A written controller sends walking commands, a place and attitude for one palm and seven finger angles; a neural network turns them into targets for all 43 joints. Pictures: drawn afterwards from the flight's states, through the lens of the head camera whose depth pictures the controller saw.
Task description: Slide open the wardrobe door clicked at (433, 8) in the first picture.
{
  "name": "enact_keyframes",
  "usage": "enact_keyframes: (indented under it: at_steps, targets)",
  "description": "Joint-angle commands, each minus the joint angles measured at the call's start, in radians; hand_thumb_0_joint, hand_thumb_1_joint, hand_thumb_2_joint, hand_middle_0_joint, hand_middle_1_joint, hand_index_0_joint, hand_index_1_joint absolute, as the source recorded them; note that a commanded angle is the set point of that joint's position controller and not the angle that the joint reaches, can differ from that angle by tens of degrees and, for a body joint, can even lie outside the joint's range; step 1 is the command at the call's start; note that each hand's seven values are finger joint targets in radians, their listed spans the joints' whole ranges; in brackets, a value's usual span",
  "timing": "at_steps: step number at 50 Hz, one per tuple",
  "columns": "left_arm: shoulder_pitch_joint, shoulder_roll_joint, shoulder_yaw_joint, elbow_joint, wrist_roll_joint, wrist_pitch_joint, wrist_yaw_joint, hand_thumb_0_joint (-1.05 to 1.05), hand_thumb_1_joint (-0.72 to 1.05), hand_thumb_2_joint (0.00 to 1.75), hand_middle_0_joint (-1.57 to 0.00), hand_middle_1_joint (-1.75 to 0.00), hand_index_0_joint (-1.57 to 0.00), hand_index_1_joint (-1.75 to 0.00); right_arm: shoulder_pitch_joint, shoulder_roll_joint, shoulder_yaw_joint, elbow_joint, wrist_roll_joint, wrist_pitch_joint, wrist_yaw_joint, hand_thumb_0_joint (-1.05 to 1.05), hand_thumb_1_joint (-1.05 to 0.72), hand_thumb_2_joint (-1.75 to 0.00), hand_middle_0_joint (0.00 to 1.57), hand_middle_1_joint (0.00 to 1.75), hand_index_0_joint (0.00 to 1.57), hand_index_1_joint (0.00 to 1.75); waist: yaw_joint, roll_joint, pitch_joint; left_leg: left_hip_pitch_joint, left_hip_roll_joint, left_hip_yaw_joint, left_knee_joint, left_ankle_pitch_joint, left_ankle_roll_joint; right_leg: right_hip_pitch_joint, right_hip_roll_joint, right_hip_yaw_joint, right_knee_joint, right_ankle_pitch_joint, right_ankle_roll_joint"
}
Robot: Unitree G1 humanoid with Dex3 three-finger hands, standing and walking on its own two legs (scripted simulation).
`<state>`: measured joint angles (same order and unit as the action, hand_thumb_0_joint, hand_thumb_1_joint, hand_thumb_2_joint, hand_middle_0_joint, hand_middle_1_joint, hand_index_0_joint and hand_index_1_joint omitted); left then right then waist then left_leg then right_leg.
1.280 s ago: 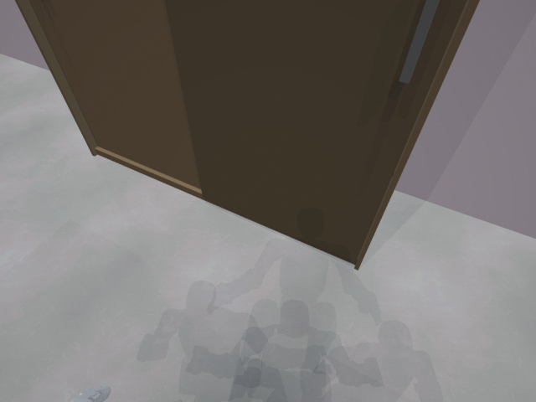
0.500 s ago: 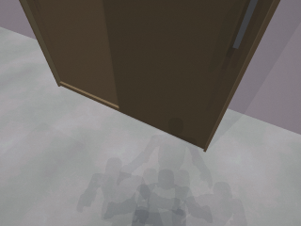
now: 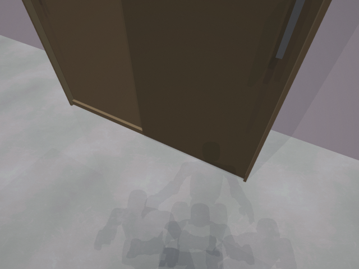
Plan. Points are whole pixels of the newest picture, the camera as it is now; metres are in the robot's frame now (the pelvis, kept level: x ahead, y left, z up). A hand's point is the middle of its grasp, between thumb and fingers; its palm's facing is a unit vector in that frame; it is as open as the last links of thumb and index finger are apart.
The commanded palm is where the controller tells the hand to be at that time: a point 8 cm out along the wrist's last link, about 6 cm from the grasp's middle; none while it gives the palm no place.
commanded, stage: look at it before walking up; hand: right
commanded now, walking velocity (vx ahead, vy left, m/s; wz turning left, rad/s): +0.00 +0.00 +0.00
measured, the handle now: (295, 13) +0.80 -0.31 +0.24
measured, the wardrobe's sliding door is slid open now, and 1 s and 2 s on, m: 0.00 0.00 0.00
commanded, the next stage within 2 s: turn to face it in 0.16 s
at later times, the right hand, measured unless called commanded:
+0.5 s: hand out of the picture +0.06 -0.24 -0.17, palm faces +0.06 +0.95 -0.31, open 7.4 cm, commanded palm none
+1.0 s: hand out of the picture -0.02 -0.24 -0.17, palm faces +0.30 +0.93 -0.23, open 7.4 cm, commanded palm none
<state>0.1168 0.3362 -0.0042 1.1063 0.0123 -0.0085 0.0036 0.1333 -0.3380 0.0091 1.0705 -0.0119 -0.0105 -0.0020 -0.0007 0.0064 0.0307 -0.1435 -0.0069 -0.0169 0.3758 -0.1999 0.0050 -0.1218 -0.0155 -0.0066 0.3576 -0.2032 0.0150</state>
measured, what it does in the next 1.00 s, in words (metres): lifts its left foot, turning right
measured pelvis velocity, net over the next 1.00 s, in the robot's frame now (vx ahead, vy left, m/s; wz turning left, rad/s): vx -0.03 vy -0.03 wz -0.30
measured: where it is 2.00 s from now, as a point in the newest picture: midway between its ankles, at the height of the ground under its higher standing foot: outside the picture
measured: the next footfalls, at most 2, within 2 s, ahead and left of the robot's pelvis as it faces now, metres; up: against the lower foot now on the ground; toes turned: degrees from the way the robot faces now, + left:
left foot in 1.10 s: +0.03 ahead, +0.10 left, +0.00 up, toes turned -18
right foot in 1.40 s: -0.06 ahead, -0.15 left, +0.00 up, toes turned -27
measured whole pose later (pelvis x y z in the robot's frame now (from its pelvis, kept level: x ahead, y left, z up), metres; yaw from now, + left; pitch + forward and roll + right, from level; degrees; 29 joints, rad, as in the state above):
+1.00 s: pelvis -0.03 -0.03 +0.00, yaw -17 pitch +1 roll +1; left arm 0.25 0.17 0.04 0.99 0.03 0.03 0.02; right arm 0.20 -0.21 -0.05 0.96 -0.01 0.05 -0.03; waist 0.03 0.00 0.06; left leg -0.35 0.03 0.01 0.81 -0.45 -0.06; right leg -0.28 0.05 0.05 0.44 -0.16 -0.06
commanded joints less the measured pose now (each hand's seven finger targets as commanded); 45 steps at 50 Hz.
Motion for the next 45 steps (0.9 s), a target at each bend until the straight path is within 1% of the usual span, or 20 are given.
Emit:
enact_keyframes:
  at_steps: [1,14,18,20,21,23,24,25,26,28,29,30,31,32,33,35,36,38,42,45]
  targets:
    - [-0.041,0.204,0.040,-0.063,-0.006,-0.027,0.011,0.00,0.90,0.90,-0.20,-0.30,-0.20,-0.30,-0.038,-0.209,-0.040,-0.062,0.001,-0.021,-0.011,0.00,-0.90,-0.90,0.20,0.30,0.20,0.30,0.000,0.000,-0.058,0.003,0.121,-0.100,-0.066,0.147,0.025,0.008,-0.105,0.092,-0.053,0.134,-0.038]
    - [-0.045,0.208,0.039,-0.061,-0.007,-0.026,0.010,0.00,0.90,0.90,-0.20,-0.30,-0.20,-0.30,-0.034,-0.211,-0.041,-0.054,0.000,-0.018,-0.011,0.00,-0.90,-0.90,0.20,0.30,0.20,0.30,-0.002,-0.012,-0.044,0.020,0.125,-0.082,-0.067,0.140,0.018,-0.008,-0.103,0.100,-0.065,0.135,-0.039]
    - [0.008,0.092,0.021,-0.072,-0.003,0.002,0.003,0.00,0.90,0.90,-0.20,-0.30,-0.20,-0.30,0.027,-0.110,-0.032,-0.061,0.002,0.013,-0.024,0.00,-0.90,-0.90,0.20,0.30,0.20,0.30,-0.008,-0.005,-0.050,0.016,0.145,-0.042,0.010,0.145,-0.007,-0.082,-0.091,0.107,0.012,0.183,-0.028]
    - [0.015,0.085,0.027,-0.093,-0.001,0.016,0.001,0.00,0.90,0.90,-0.20,-0.30,-0.20,-0.30,0.051,-0.114,-0.039,-0.079,0.000,0.023,-0.027,0.00,-0.90,-0.90,0.20,0.30,0.20,0.30,-0.014,0.009,-0.041,0.007,0.165,-0.048,0.028,0.137,-0.002,-0.141,-0.077,0.111,0.066,0.171,-0.028]
    - [0.020,0.083,0.032,-0.107,-0.001,0.022,0.000,0.00,0.90,0.90,-0.20,-0.30,-0.20,-0.30,0.063,-0.127,-0.046,-0.091,-0.002,0.025,-0.029,0.00,-0.90,-0.90,0.20,0.30,0.20,0.30,-0.018,0.044,-0.045,0.013,0.192,-0.060,0.025,0.137,0.011,-0.174,-0.059,0.105,0.116,0.155,-0.026]
    - [0.035,0.070,0.046,-0.136,-0.002,0.034,-0.001,0.00,0.90,0.90,-0.20,-0.30,-0.20,-0.30,0.088,-0.160,-0.063,-0.119,-0.005,0.026,-0.031,0.00,-0.90,-0.90,0.20,0.30,0.20,0.30,-0.022,0.148,-0.062,0.000,0.306,-0.139,-0.026,0.149,0.084,-0.216,-0.005,0.047,0.287,0.028,-0.011]
    - [0.038,0.062,0.053,-0.152,-0.001,0.040,0.000,0.00,0.90,0.90,-0.20,-0.30,-0.20,-0.30,0.090,-0.164,-0.071,-0.134,-0.009,0.025,-0.034,0.00,-0.90,-0.90,0.20,0.30,0.20,0.30,-0.024,0.216,-0.043,-0.014,0.366,-0.172,-0.047,0.201,0.140,-0.252,0.013,0.021,0.402,-0.195,-0.002]
    - [0.044,0.057,0.061,-0.160,-0.002,0.043,0.000,0.00,0.90,0.90,-0.20,-0.30,-0.20,-0.30,0.085,-0.162,-0.076,-0.150,-0.016,0.023,-0.038,0.00,-0.90,-0.90,0.20,0.30,0.20,0.30,-0.024,0.212,-0.042,-0.020,0.398,-0.169,-0.044,0.263,0.180,-0.276,0.005,0.017,0.511,-0.294,0.000]
    - [0.057,0.050,0.066,-0.167,-0.006,0.044,-0.003,0.00,0.90,0.90,-0.20,-0.30,-0.20,-0.30,0.064,-0.156,-0.078,-0.166,-0.019,0.023,-0.042,0.00,-0.90,-0.90,0.20,0.30,0.20,0.30,-0.010,0.183,-0.030,-0.039,0.400,-0.132,-0.019,0.326,0.190,-0.266,-0.011,0.015,0.541,-0.324,0.001]
    - [0.111,0.011,0.064,-0.167,-0.012,0.037,-0.010,0.00,0.90,0.90,-0.20,-0.30,-0.20,-0.30,0.024,-0.147,-0.082,-0.189,-0.021,0.020,-0.039,0.00,-0.90,-0.90,0.20,0.30,0.20,0.30,0.026,0.164,-0.041,-0.035,0.362,-0.034,0.074,0.401,0.149,-0.218,-0.031,-0.011,0.387,-0.254,0.012]
    - [0.140,0.003,0.065,-0.162,-0.010,0.034,-0.012,0.00,0.90,0.90,-0.20,-0.30,-0.20,-0.30,0.031,-0.140,-0.084,-0.195,-0.016,0.022,-0.037,0.00,-0.90,-0.90,0.20,0.30,0.20,0.30,0.032,0.158,-0.057,-0.060,0.342,0.005,0.122,0.366,0.113,-0.152,-0.017,-0.045,0.286,-0.150,0.015]
    - [0.171,0.010,0.067,-0.158,-0.004,0.031,-0.012,0.00,0.90,0.90,-0.20,-0.30,-0.20,-0.30,0.044,-0.128,-0.083,-0.199,-0.008,0.027,-0.033,0.00,-0.90,-0.90,0.20,0.30,0.20,0.30,0.045,0.103,-0.061,-0.148,0.312,0.050,0.191,0.257,0.063,-0.044,-0.015,-0.047,0.174,-0.019,0.006]
    - [0.196,0.063,0.078,-0.165,0.004,0.023,-0.014,0.00,0.90,0.90,-0.20,-0.30,-0.20,-0.30,0.061,-0.076,-0.076,-0.213,-0.004,0.038,-0.029,0.00,-0.90,-0.90,0.20,0.30,0.20,0.30,0.053,-0.099,-0.056,-0.285,0.203,0.118,0.366,0.008,-0.008,0.016,-0.132,0.155,0.050,0.092,-0.045]
    - [0.227,0.149,0.098,-0.180,0.011,0.019,-0.010,0.00,0.90,0.90,-0.20,-0.30,-0.20,-0.30,0.042,-0.003,-0.065,-0.256,0.001,0.046,-0.026,0.00,-0.90,-0.90,0.20,0.30,0.20,0.30,0.060,-0.360,-0.014,-0.412,0.074,0.142,0.580,-0.432,-0.077,-0.032,-0.356,0.455,-0.094,0.287,-0.170]
    - [0.242,0.143,0.099,-0.166,0.010,0.019,0.002,0.00,0.90,0.90,-0.20,-0.30,-0.20,-0.30,0.000,-0.027,-0.066,-0.253,-0.007,0.055,-0.034,0.00,-0.90,-0.90,0.20,0.30,0.20,0.30,0.076,-0.244,-0.020,-0.378,0.080,0.019,0.701,-0.409,-0.055,-0.106,-0.356,0.485,-0.120,0.171,-0.206]
    - [0.153,0.092,0.087,-0.183,0.010,0.017,0.015,0.00,0.90,0.90,-0.20,-0.30,-0.20,-0.30,0.018,-0.017,-0.080,-0.216,-0.006,0.054,-0.025,0.00,-0.90,-0.90,0.20,0.30,0.20,0.30,0.029,-0.162,0.010,-0.400,0.102,-0.026,0.774,-0.265,-0.051,-0.155,-0.277,0.414,-0.124,-0.012,-0.179]
    - [0.122,0.071,0.081,-0.196,0.008,0.011,0.016,0.00,0.90,0.90,-0.20,-0.30,-0.20,-0.30,0.054,-0.016,-0.081,-0.201,-0.009,0.050,-0.019,0.00,-0.90,-0.90,0.20,0.30,0.20,0.30,0.007,-0.125,-0.010,-0.395,0.106,-0.014,0.769,-0.216,-0.057,-0.139,-0.243,0.357,-0.111,0.001,-0.171]
    - [0.134,0.050,0.080,-0.190,0.006,0.004,0.021,0.00,0.90,0.90,-0.20,-0.30,-0.20,-0.30,0.086,0.009,-0.081,-0.179,-0.008,0.047,-0.015,0.00,-0.90,-0.90,0.20,0.30,0.20,0.30,0.010,-0.109,-0.053,-0.385,0.095,0.003,0.728,-0.182,-0.067,-0.071,-0.200,0.298,-0.093,0.084,-0.170]
    - [0.189,0.040,0.089,-0.171,0.007,0.008,0.026,0.00,0.90,0.90,-0.20,-0.30,-0.20,-0.30,0.059,0.044,-0.076,-0.186,-0.004,0.043,-0.017,0.00,-0.90,-0.90,0.20,0.30,0.20,0.30,0.041,-0.094,-0.082,-0.374,0.073,0.019,0.581,-0.233,-0.076,0.030,-0.208,0.318,-0.058,0.204,-0.206]
    - [0.191,0.038,0.093,-0.163,0.009,0.015,0.026,0.00,0.90,0.90,-0.20,-0.30,-0.20,-0.30,0.060,0.056,-0.075,-0.186,-0.002,0.044,-0.021,0.00,-0.90,-0.90,0.20,0.30,0.20,0.30,0.045,-0.131,-0.074,-0.335,0.057,0.024,0.512,-0.248,-0.073,0.025,-0.203,0.329,-0.058,0.209,-0.205]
